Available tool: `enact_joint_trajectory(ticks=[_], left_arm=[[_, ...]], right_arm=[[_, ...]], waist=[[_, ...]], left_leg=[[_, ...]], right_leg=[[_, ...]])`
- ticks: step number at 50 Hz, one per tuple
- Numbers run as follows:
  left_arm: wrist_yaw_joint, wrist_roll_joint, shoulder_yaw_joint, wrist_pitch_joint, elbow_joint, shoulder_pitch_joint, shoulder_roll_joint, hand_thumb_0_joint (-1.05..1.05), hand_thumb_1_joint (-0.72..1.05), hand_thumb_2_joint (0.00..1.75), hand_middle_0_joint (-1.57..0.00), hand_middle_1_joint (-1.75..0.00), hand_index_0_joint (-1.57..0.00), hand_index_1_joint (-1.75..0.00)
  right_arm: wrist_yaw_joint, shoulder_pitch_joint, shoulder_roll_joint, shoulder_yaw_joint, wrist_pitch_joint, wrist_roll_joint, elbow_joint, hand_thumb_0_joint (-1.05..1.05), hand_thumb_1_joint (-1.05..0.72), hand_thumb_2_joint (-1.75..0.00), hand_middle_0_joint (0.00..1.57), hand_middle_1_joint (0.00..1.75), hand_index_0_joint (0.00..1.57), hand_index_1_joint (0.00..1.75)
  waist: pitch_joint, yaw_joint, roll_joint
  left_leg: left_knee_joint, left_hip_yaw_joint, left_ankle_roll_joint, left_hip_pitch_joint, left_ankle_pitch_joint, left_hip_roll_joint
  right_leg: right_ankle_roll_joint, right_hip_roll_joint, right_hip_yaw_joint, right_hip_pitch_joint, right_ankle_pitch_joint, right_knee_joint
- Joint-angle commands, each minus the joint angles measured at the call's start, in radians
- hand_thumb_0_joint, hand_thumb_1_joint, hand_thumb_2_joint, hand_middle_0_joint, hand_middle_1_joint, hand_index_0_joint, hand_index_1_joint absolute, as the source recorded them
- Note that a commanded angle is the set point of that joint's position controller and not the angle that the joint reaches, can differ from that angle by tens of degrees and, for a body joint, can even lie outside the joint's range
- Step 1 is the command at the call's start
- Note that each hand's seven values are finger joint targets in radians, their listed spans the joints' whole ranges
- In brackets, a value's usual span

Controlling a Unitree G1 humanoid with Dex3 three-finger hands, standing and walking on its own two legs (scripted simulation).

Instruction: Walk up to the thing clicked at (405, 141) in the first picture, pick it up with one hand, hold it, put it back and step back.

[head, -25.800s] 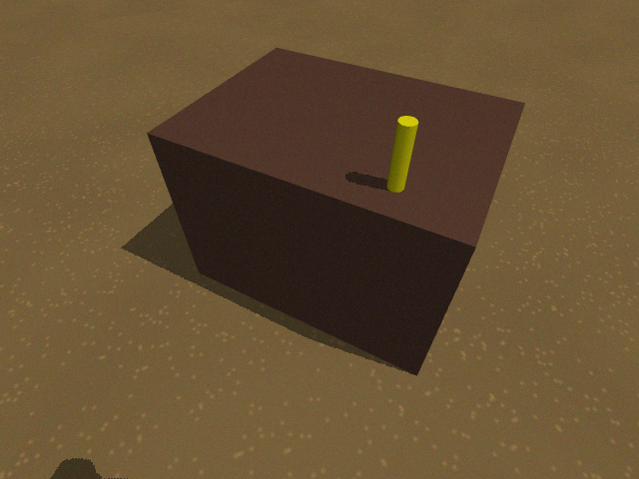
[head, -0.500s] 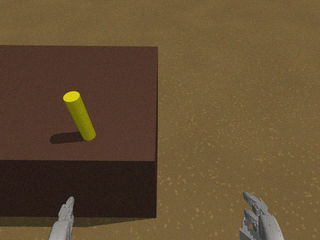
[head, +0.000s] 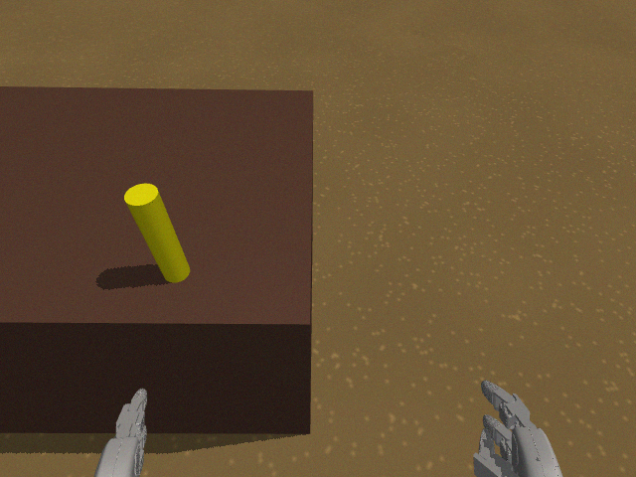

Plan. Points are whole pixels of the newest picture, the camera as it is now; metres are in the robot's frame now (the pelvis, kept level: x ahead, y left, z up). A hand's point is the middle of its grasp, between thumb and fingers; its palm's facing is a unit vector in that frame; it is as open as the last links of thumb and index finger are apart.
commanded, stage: home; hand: left
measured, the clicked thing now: (161, 237) +0.47 +0.24 +0.03
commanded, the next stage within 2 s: stand in 0.96 s
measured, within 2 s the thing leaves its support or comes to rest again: neither
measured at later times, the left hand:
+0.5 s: hand (176, 473) +0.17 +0.17 -0.05, palm faces +0.11 -0.96 -0.24, open 17.6 cm
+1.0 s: hand out of the picture +0.10 +0.24 -0.10, palm faces -0.04 -0.92 -0.39, open 17.6 cm
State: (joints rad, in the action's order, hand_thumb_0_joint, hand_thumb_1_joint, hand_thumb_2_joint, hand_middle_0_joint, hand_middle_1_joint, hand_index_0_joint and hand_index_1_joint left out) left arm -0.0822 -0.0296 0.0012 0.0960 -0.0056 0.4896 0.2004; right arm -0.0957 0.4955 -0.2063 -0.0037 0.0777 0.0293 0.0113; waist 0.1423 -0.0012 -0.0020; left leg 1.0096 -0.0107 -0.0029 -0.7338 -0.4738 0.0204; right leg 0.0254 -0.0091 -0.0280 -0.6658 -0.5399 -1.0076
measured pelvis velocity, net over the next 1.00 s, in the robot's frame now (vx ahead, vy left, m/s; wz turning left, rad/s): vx -0.01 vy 0.00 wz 0.01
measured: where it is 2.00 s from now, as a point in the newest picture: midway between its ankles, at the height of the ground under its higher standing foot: outside the picture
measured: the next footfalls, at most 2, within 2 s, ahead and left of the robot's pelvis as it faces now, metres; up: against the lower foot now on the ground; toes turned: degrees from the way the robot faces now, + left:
none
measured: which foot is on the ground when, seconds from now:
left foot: down 0.00-1.00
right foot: down 0.00-1.00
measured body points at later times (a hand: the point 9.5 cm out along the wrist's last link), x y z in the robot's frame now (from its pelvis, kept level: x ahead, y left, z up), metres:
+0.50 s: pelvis +0.00 -0.01 +0.00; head +0.03 +0.00 +0.45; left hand +0.16 +0.22 -0.03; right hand +0.16 -0.24 -0.04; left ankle +0.01 +0.12 -0.68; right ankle -0.02 -0.14 -0.68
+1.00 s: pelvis -0.01 +0.00 +0.02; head +0.01 +0.00 +0.47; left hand +0.10 +0.29 -0.07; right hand +0.10 -0.28 -0.09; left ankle +0.01 +0.12 -0.68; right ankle -0.02 -0.14 -0.68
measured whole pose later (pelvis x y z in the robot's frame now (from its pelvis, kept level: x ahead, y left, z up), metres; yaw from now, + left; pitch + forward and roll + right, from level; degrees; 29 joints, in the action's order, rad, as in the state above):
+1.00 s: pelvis -0.01 +0.00 +0.02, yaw +1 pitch +1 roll +0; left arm -0.02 0.06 -0.02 0.01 -0.64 0.28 0.35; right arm 0.00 0.21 -0.31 0.04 -0.01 -0.05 -0.79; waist -0.02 0.00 0.00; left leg 0.85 -0.01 0.01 -0.46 -0.40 0.01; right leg 0.02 -0.02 -0.02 -0.40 -0.47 -0.85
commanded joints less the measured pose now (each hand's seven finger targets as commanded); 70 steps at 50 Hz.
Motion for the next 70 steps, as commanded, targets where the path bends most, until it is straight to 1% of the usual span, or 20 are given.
enact_joint_trajectory(ticks=[1,9,13,14,20,21,22,26,36,37,38,41,44,49,53,56,62,64,67,70], left_arm=[[-0.011,0.000,-0.065,-0.053,0.186,0.014,0.096,0.00,-0.59,0.03,-0.04,-0.05,-0.04,-0.05],[-0.006,-0.002,-0.051,-0.051,0.198,-0.005,0.092,0.00,-0.60,0.03,-0.04,-0.05,-0.04,-0.05],[-0.007,-0.002,-0.068,-0.051,0.202,-0.006,0.103,0.00,-0.59,0.03,-0.05,-0.05,-0.04,-0.05],[-0.006,0.000,-0.067,-0.050,0.199,0.001,0.098,0.00,-0.59,0.03,-0.04,-0.05,-0.04,-0.05],[-0.004,0.000,-0.056,-0.047,0.189,0.009,0.090,0.00,-0.60,0.03,-0.04,-0.05,-0.04,-0.05],[-0.024,0.005,-0.089,-0.036,0.190,0.036,0.120,0.00,-0.56,0.05,-0.05,-0.05,-0.05,-0.05],[-0.027,0.005,-0.081,-0.027,0.229,0.030,0.117,0.00,-0.57,0.04,-0.05,-0.05,-0.05,-0.05],[-0.039,0.004,-0.048,-0.008,0.209,0.056,0.097,0.00,-0.56,0.05,-0.05,-0.05,-0.05,-0.05],[-0.063,0.011,-0.050,0.034,0.224,0.006,0.107,0.00,-0.60,0.03,-0.04,-0.05,-0.04,-0.05],[-0.021,0.144,-0.093,-0.040,-0.127,-0.163,0.274,0.00,-0.61,0.02,-0.04,-0.04,-0.04,-0.04],[0.001,0.146,-0.108,-0.074,-0.249,-0.141,0.289,0.00,-0.59,0.03,-0.04,-0.05,-0.04,-0.05],[0.035,0.107,-0.081,-0.117,-0.332,-0.152,0.272,0.00,-0.59,0.03,-0.04,-0.05,-0.04,-0.05],[0.048,0.081,-0.073,-0.130,-0.447,-0.186,0.275,0.00,-0.58,0.04,-0.05,-0.05,-0.05,-0.05],[0.054,0.081,-0.079,-0.143,-0.578,-0.266,0.313,0.00,-0.59,0.03,-0.04,-0.05,-0.04,-0.05],[0.047,0.069,-0.072,-0.145,-0.677,-0.243,0.303,0.00,-0.61,0.02,-0.04,-0.04,-0.04,-0.04],[0.046,0.063,-0.070,-0.138,-0.740,-0.258,0.313,0.00,-0.37,0.26,-0.20,-0.28,-0.20,-0.28],[0.050,0.055,-0.061,-0.128,-0.865,-0.250,0.313,0.00,0.11,0.74,-0.20,-0.30,-0.20,-0.30],[0.052,0.054,-0.057,-0.130,-0.898,-0.253,0.315,0.00,0.27,0.90,-0.20,-0.30,-0.20,-0.30],[0.051,0.053,-0.052,-0.139,-0.937,-0.271,0.320,0.00,0.51,0.90,-0.20,-0.30,-0.20,-0.30],[0.051,0.052,-0.045,-0.143,-0.967,-0.296,0.324,0.00,0.75,0.90,-0.20,-0.30,-0.20,-0.30]], right_arm=[[-0.007,-0.004,-0.102,0.065,-0.055,-0.003,0.188,0.00,-0.90,-0.90,0.20,0.30,0.20,0.30],[-0.007,0.003,-0.106,0.067,-0.056,-0.002,0.188,0.00,-0.90,-0.90,0.20,0.30,0.20,0.30],[-0.005,-0.015,-0.099,0.060,-0.055,-0.001,0.197,0.00,-0.90,-0.90,0.20,0.30,0.20,0.30],[-0.007,0.001,-0.103,0.069,-0.057,-0.002,0.200,0.00,-0.90,-0.90,0.20,0.30,0.20,0.30],[-0.009,-0.004,-0.102,0.062,-0.056,-0.003,0.201,0.00,-0.90,-0.90,0.20,0.30,0.20,0.30],[-0.018,-0.094,-0.152,0.070,-0.057,0.006,-0.078,0.00,-0.90,-0.90,0.20,0.30,0.20,0.30],[-0.022,-0.089,-0.146,0.062,-0.071,0.007,-0.037,0.00,-0.90,-0.90,0.20,0.30,0.20,0.30],[-0.029,-0.136,-0.131,0.051,-0.099,0.009,-0.106,0.00,-0.90,-0.90,0.20,0.30,0.20,0.30],[-0.050,-0.208,-0.130,0.049,-0.158,-0.003,-0.242,0.00,-0.90,-0.90,0.20,0.30,0.20,0.30],[-0.002,-0.284,-0.268,0.086,-0.132,-0.131,-0.509,0.00,-0.90,-0.90,0.20,0.30,0.20,0.30],[0.020,-0.266,-0.263,0.095,-0.124,-0.141,-0.546,0.00,-0.90,-0.90,0.20,0.30,0.20,0.30],[0.051,-0.291,-0.274,0.090,-0.127,-0.118,-0.578,0.00,-0.90,-0.90,0.20,0.30,0.20,0.30],[0.080,-0.316,-0.274,0.096,-0.129,-0.079,-0.642,0.00,-0.90,-0.90,0.20,0.30,0.20,0.30],[0.086,-0.320,-0.259,0.092,-0.122,-0.078,-0.733,0.00,-0.90,-0.90,0.20,0.30,0.20,0.30],[0.087,-0.333,-0.279,0.097,-0.122,-0.077,-0.805,0.00,-0.90,-0.90,0.20,0.30,0.20,0.30],[0.083,-0.334,-0.287,0.093,-0.119,-0.075,-0.852,0.00,-0.90,-0.90,0.20,0.30,0.20,0.30],[0.081,-0.371,-0.309,0.085,-0.109,-0.069,-0.937,0.00,-0.90,-0.90,0.20,0.30,0.20,0.30],[0.081,-0.370,-0.309,0.082,-0.110,-0.066,-0.966,0.00,-0.90,-0.90,0.20,0.30,0.20,0.30],[0.080,-0.368,-0.298,0.078,-0.114,-0.054,-0.998,0.00,-0.90,-0.90,0.20,0.30,0.20,0.30],[0.081,-0.363,-0.298,0.073,-0.112,-0.048,-1.033,0.00,-0.90,-0.90,0.20,0.30,0.20,0.30]], waist=[[0.100,0.009,-0.006],[0.087,-0.005,-0.001],[0.084,0.009,0.006],[0.108,-0.004,0.008],[0.127,-0.004,0.008],[0.098,-0.021,0.032],[0.106,-0.023,0.016],[0.070,-0.023,-0.012],[0.059,-0.037,-0.027],[-0.096,0.005,0.031],[-0.035,-0.009,0.076],[-0.033,0.007,-0.002],[-0.020,0.020,-0.005],[-0.072,-0.008,0.064],[-0.091,0.015,-0.015],[-0.117,0.008,-0.027],[-0.187,0.013,-0.055],[-0.173,0.013,-0.050],[-0.141,0.002,0.003],[-0.159,-0.012,0.019]], left_leg=[[-0.158,-0.011,0.003,0.165,0.280,-0.004],[-0.160,-0.016,0.007,0.156,0.234,-0.008],[-0.161,-0.017,0.007,0.143,0.210,-0.010],[-0.157,-0.016,0.007,0.163,0.234,-0.007],[-0.138,-0.013,0.008,0.173,0.301,-0.006],[-0.131,0.014,0.012,0.175,0.261,0.001],[-0.139,0.013,0.014,0.186,0.253,-0.002],[-0.137,-0.002,0.014,0.177,0.256,-0.004],[-0.159,0.010,0.011,0.199,0.224,0.002],[-0.194,0.061,0.055,0.232,0.282,0.020],[-0.197,0.052,0.068,0.278,0.300,0.020],[-0.245,0.103,0.092,0.345,0.358,0.034],[-0.294,0.132,0.088,0.346,0.295,0.043],[-0.302,0.089,0.074,0.391,0.234,0.014],[-0.379,0.146,0.088,0.442,0.334,0.056],[-0.454,0.161,0.080,0.457,0.307,0.070],[-0.620,0.191,0.061,0.452,0.112,0.086],[-0.631,0.179,0.053,0.497,0.162,0.085],[-0.594,0.135,0.043,0.563,0.333,0.072],[-0.610,0.123,0.037,0.597,0.363,0.071]], right_leg=[[-0.031,0.024,0.058,0.025,0.300,0.142],[-0.027,0.021,0.053,0.011,0.271,0.158],[-0.026,0.017,0.051,0.020,0.246,0.164],[-0.026,0.021,0.052,0.020,0.269,0.156],[-0.024,0.020,0.052,0.031,0.337,0.141],[-0.021,0.036,0.064,0.039,0.314,0.167],[-0.021,0.031,0.058,0.045,0.307,0.180],[-0.024,0.026,0.055,0.042,0.311,0.193],[-0.026,0.030,0.069,0.052,0.274,0.212],[-0.091,-0.044,-0.023,0.202,0.265,0.279],[-0.116,-0.062,-0.066,0.234,0.301,0.274],[-0.112,-0.045,-0.051,0.221,0.293,0.247],[-0.102,-0.042,-0.054,0.260,0.266,0.269],[-0.106,-0.085,-0.133,0.269,0.267,0.391],[-0.085,-0.059,-0.073,0.312,0.349,0.382],[-0.080,-0.051,-0.063,0.329,0.323,0.410],[-0.071,-0.050,-0.055,0.392,0.228,0.522],[-0.068,-0.062,-0.059,0.421,0.269,0.554],[-0.062,-0.089,-0.074,0.462,0.372,0.606],[-0.056,-0.098,-0.076,0.455,0.387,0.644]])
